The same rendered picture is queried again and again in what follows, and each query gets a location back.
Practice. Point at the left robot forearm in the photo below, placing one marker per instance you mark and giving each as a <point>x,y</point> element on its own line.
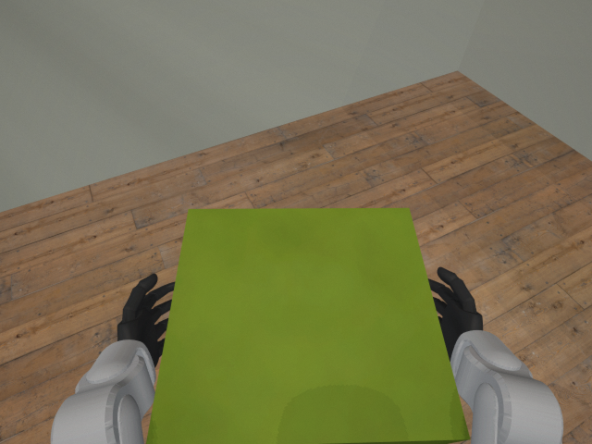
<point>110,400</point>

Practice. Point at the right robot hand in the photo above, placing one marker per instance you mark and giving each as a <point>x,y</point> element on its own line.
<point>458,310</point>

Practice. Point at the carton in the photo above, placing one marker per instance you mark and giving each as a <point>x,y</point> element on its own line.
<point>304,326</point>

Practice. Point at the left robot hand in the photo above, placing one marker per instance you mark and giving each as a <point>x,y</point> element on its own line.
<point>138,316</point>

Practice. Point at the right robot forearm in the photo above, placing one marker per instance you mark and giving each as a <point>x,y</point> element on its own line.
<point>508,405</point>

